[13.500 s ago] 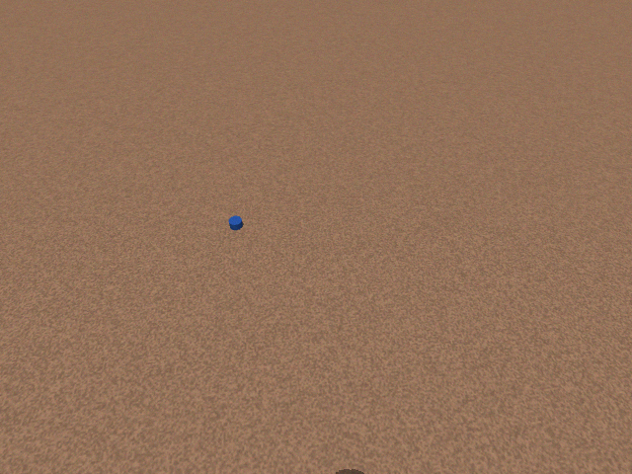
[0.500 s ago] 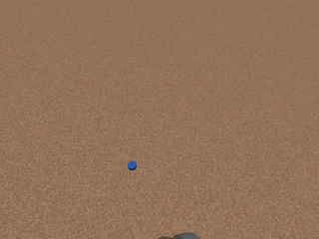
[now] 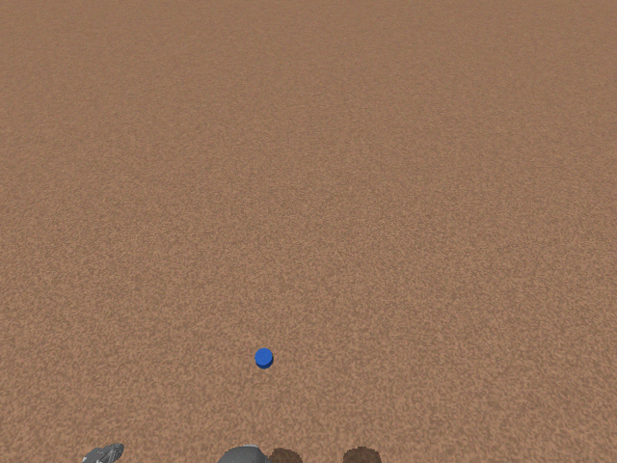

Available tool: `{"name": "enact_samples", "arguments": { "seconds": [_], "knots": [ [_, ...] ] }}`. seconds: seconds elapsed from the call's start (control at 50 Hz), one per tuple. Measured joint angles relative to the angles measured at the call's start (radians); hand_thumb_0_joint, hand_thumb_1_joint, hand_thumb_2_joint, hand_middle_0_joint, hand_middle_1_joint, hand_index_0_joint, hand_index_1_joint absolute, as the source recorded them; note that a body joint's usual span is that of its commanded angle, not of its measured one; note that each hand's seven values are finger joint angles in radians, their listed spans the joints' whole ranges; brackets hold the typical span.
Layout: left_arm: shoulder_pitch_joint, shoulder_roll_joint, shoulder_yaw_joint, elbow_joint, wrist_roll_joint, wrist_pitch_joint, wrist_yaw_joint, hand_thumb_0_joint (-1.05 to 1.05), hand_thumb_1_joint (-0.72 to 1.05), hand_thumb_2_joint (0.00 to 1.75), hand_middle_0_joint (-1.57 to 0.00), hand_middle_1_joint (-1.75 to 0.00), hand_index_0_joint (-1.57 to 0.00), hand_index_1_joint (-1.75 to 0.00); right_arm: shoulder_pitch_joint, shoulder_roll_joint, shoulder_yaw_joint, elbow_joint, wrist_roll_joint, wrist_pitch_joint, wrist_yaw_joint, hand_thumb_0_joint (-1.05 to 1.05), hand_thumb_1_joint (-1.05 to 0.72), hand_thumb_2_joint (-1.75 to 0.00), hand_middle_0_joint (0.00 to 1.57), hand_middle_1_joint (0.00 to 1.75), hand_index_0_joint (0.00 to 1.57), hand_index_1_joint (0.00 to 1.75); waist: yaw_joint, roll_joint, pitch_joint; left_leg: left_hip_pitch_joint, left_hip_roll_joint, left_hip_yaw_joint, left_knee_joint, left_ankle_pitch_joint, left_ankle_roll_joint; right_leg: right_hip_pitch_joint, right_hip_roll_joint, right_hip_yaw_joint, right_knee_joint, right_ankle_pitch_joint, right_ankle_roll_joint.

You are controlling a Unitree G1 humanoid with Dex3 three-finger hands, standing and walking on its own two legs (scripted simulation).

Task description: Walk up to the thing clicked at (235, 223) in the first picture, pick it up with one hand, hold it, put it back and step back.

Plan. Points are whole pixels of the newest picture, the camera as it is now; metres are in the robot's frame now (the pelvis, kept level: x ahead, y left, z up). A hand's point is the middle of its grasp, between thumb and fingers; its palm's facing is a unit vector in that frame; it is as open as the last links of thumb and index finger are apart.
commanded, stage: walk up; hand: left
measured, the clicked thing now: (264, 358) +0.53 +0.17 -0.75
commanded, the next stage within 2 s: none
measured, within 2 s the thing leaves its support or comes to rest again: neither
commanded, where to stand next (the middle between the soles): +0.12 +0.00 m, yaw +0 degrees
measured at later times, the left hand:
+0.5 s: hand out of the picture +0.09 +0.26 -0.15, palm faces -0.01 -0.94 -0.35, open 7.3 cm
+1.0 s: hand out of the picture +0.11 +0.26 -0.15, palm faces -0.01 -0.95 -0.32, open 7.3 cm
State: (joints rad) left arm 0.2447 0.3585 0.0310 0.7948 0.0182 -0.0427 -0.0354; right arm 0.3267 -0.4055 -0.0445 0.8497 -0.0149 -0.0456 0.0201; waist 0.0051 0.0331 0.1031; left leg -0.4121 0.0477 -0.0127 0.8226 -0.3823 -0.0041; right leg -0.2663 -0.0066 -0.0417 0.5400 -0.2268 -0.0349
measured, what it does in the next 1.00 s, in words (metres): steps on the spot: left foot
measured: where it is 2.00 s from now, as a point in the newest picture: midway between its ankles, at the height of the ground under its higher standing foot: outside the picture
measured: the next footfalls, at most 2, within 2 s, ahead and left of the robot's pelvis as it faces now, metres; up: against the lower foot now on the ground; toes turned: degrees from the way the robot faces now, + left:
left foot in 0.08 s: +0.13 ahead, +0.14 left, +0.00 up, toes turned +2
left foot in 1.80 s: +0.00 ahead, +0.11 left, +0.00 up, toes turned +4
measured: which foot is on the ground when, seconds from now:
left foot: up 0.00-0.06, down 0.08-1.00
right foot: down 0.00-1.00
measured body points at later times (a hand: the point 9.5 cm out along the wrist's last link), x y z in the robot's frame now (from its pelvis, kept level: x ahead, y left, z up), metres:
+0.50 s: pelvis +0.03 +0.00 +0.00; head +0.05 +0.00 +0.45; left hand +0.09 +0.31 -0.13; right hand +0.16 -0.29 -0.12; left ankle +0.09 +0.14 -0.73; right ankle +0.02 -0.13 -0.73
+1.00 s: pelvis +0.04 +0.01 +0.01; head +0.05 +0.02 +0.46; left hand +0.11 +0.31 -0.12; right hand +0.11 -0.29 -0.12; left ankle +0.09 +0.14 -0.73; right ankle +0.02 -0.13 -0.73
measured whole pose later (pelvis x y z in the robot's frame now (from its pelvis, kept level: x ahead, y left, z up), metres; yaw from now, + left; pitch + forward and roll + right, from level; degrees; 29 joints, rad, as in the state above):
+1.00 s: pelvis +0.04 +0.01 +0.01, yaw +1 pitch -2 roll -1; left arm 0.09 0.35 0.01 1.14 0.00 0.00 -0.02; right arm 0.09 -0.35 0.01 1.17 -0.01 -0.02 0.01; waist -0.01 0.00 0.06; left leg -0.21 0.03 0.01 0.33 -0.09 -0.02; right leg -0.08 -0.02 -0.01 0.32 -0.20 0.02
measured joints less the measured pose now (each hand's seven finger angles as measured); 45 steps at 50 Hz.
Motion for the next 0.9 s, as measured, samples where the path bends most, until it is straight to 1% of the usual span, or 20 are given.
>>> {"name": "enact_samples", "arguments": {
  "seconds": [0.04, 0.08, 0.1, 0.12, 0.18, 0.2, 0.22, 0.24, 0.26, 0.28, 0.3, 0.34, 0.42, 0.54, 0.72, 0.9],
  "knots": [
    [-0.004, 0.009, -0.003, 0.008, -0.004, 0.013, 0.005, 0.0, 0.9, 0.89, -0.21, -0.3, -0.21, -0.3, -0.012, 0.003, 0.0, 0.011, -0.003, 0.002, -0.008, 0.0, -0.91, -0.9, 0.21, 0.3, 0.2, 0.3, 0.006, -0.012, 0.006, 0.011, -0.001, 0.012, -0.094, 0.072, 0.0, -0.007, -0.002, 0.001, 0.043, -0.034, 0.008],
    [-0.009, 0.014, -0.007, 0.02, -0.013, 0.032, 0.01, 0.0, 0.9, 0.89, -0.21, -0.3, -0.21, -0.3, -0.018, 0.001, -0.001, 0.02, -0.005, 0.001, -0.016, 0.0, -0.91, -0.9, 0.21, 0.3, 0.2, 0.3, 0.004, -0.019, 0.008, 0.047, -0.009, 0.022, -0.188, 0.179, 0.01, -0.023, -0.005, -0.002, 0.11, -0.082, 0.019],
    [-0.015, 0.018, -0.008, 0.029, -0.017, 0.042, 0.013, 0.0, 0.9, 0.89, -0.21, -0.3, -0.21, -0.3, -0.026, 0.005, -0.002, 0.028, -0.008, 0.0, -0.021, 0.0, -0.91, -0.9, 0.21, 0.3, 0.2, 0.3, 0.001, -0.031, 0.009, 0.052, -0.018, 0.022, -0.192, 0.171, 0.003, -0.034, -0.013, -0.002, 0.146, -0.107, 0.025],
    [-0.026, 0.022, -0.007, 0.04, -0.023, 0.053, 0.016, 0.0, 0.9, 0.89, -0.21, -0.3, -0.21, -0.3, -0.038, 0.013, 0.001, 0.036, -0.011, 0.003, -0.025, 0.0, -0.91, -0.9, 0.21, 0.3, 0.2, 0.3, 0.003, -0.049, 0.012, 0.048, -0.026, 0.029, -0.176, 0.154, 0.001, -0.044, -0.02, 0.009, 0.172, -0.122, 0.021],
    [-0.05, 0.032, -0.004, 0.074, -0.032, 0.075, 0.024, 0.0, 0.9, 0.89, -0.2, -0.3, -0.21, -0.3, -0.075, 0.029, 0.019, 0.043, -0.009, 0.008, -0.025, 0.0, -0.91, -0.9, 0.21, 0.3, 0.2, 0.3, -0.003, -0.066, 0.016, 0.031, -0.02, 0.022, -0.144, 0.128, 0.005, -0.062, 0.008, 0.047, 0.257, -0.255, 0.005],
    [-0.055, 0.035, -0.003, 0.084, -0.033, 0.078, 0.025, 0.0, 0.91, 0.89, -0.2, -0.3, -0.21, -0.3, -0.088, 0.034, 0.025, 0.044, -0.01, 0.009, -0.026, 0.0, -0.91, -0.9, 0.21, 0.3, 0.2, 0.3, -0.003, -0.069, 0.015, 0.028, -0.016, 0.02, -0.143, 0.127, 0.005, -0.062, 0.012, 0.053, 0.272, -0.274, 0.001],
    [-0.059, 0.037, -0.002, 0.094, -0.034, 0.077, 0.026, 0.0, 0.91, 0.89, -0.2, -0.3, -0.21, -0.3, -0.101, 0.036, 0.029, 0.043, -0.009, 0.009, -0.027, 0.0, -0.91, -0.9, 0.21, 0.3, 0.2, 0.3, -0.001, -0.07, 0.015, 0.024, -0.011, 0.019, -0.142, 0.126, 0.003, -0.054, 0.012, 0.052, 0.26, -0.271, -0.002],
    [-0.062, 0.038, -0.002, 0.103, -0.033, 0.072, 0.025, 0.0, 0.91, 0.89, -0.2, -0.3, -0.21, -0.3, -0.114, 0.037, 0.033, 0.043, -0.008, 0.01, -0.028, 0.01, -0.91, -0.9, 0.21, 0.3, 0.2, 0.3, 0.003, -0.068, 0.013, 0.019, -0.007, 0.018, -0.137, 0.124, -0.001, -0.035, 0.008, 0.049, 0.217, -0.242, -0.004],
    [-0.062, 0.038, -0.001, 0.113, -0.031, 0.066, 0.025, 0.0, 0.91, 0.89, -0.2, -0.3, -0.21, -0.3, -0.128, 0.036, 0.035, 0.044, -0.006, 0.013, -0.027, 0.01, -0.91, -0.9, 0.21, 0.3, 0.2, 0.3, 0.008, -0.066, 0.011, 0.012, -0.002, 0.019, -0.129, 0.119, -0.006, -0.013, 0.004, 0.048, 0.157, -0.179, 0.0],
    [-0.066, 0.034, -0.001, 0.126, -0.027, 0.059, 0.026, 0.0, 0.91, 0.89, -0.2, -0.3, -0.21, -0.3, -0.148, 0.033, 0.036, 0.048, -0.002, 0.017, -0.027, 0.01, -0.9, -0.9, 0.21, 0.3, 0.2, 0.3, 0.01, -0.054, 0.017, 0.011, 0.008, 0.014, -0.121, 0.115, -0.012, -0.002, 0.01, 0.042, 0.133, -0.141, 0.02],
    [-0.067, 0.031, -0.004, 0.139, -0.022, 0.055, 0.027, 0.0, 0.91, 0.89, -0.2, -0.3, -0.21, -0.3, -0.165, 0.034, 0.036, 0.053, 0.003, 0.022, -0.027, 0.01, -0.91, -0.9, 0.21, 0.3, 0.2, 0.3, 0.009, -0.044, 0.02, 0.015, 0.014, 0.007, -0.124, 0.117, -0.016, 0.006, 0.016, 0.036, 0.124, -0.134, 0.032],
    [-0.066, 0.031, -0.013, 0.165, -0.02, 0.053, 0.023, 0.0, 0.91, 0.89, -0.2, -0.3, -0.21, -0.3, -0.191, 0.041, 0.037, 0.067, 0.01, 0.026, -0.025, 0.01, -0.91, -0.9, 0.21, 0.3, 0.2, 0.3, 0.008, -0.048, 0.015, 0.036, 0.005, 0.011, -0.163, 0.134, -0.02, 0.013, 0.007, 0.038, 0.116, -0.137, 0.04],
    [-0.072, 0.015, -0.029, 0.21, -0.021, 0.048, 0.021, 0.0, 0.91, 0.89, -0.2, -0.3, -0.21, -0.3, -0.228, 0.039, 0.042, 0.108, 0.012, 0.026, -0.016, 0.0, -0.91, -0.9, 0.21, 0.3, 0.2, 0.3, 0.012, -0.03, -0.002, 0.076, -0.001, 0.013, -0.227, 0.163, -0.019, 0.046, 0.0, 0.038, 0.067, -0.12, 0.042],
    [-0.097, 0.0, -0.034, 0.259, -0.022, 0.04, 0.022, 0.0, 0.9, 0.89, -0.21, -0.3, -0.21, -0.3, -0.262, 0.043, 0.049, 0.173, 0.016, 0.029, -0.009, 0.0, -0.91, -0.9, 0.21, 0.3, 0.2, 0.3, 0.013, -0.013, -0.016, 0.135, -0.006, 0.014, -0.316, 0.205, -0.021, 0.103, -0.004, 0.036, -0.019, -0.08, 0.045],
    [-0.15, -0.005, -0.03, 0.302, -0.026, 0.04, 0.02, 0.0, 0.9, 0.89, -0.2, -0.3, -0.21, -0.3, -0.26, 0.054, 0.057, 0.263, 0.012, 0.029, -0.008, 0.0, -0.91, -0.9, 0.21, 0.3, 0.2, 0.3, 0.005, -0.017, -0.031, 0.193, -0.007, 0.016, -0.431, 0.261, -0.018, 0.168, -0.004, 0.034, -0.152, -0.012, 0.051],
    [-0.163, -0.004, -0.025, 0.331, -0.023, 0.044, 0.017, 0.0, 0.91, 0.89, -0.2, -0.3, -0.21, -0.3, -0.242, 0.058, 0.053, 0.307, 0.007, 0.028, -0.01, 0.01, -0.91, -0.9, 0.21, 0.3, 0.2, 0.3, -0.012, -0.034, -0.039, 0.205, -0.012, 0.02, -0.482, 0.288, -0.013, 0.181, -0.009, 0.036, -0.207, 0.019, 0.056]
  ]
}}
